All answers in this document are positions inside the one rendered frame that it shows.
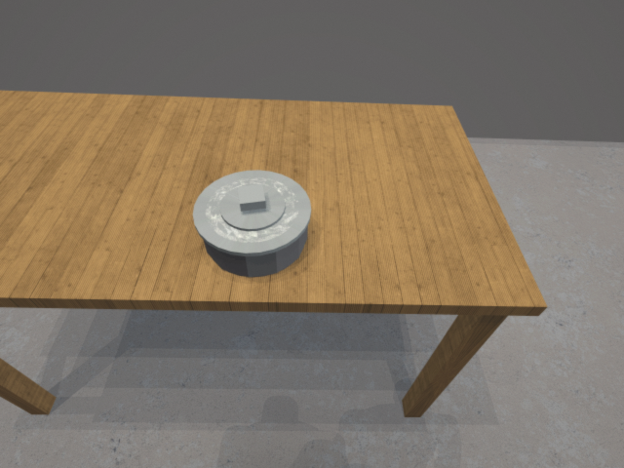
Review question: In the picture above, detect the lid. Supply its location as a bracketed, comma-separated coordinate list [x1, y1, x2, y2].
[193, 170, 311, 256]

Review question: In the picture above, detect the pot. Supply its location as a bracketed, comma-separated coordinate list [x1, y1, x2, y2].
[204, 226, 308, 277]

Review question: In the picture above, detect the table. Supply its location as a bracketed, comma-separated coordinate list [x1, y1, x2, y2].
[0, 91, 547, 417]

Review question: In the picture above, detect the knob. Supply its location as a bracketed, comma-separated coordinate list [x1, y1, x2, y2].
[238, 184, 266, 212]

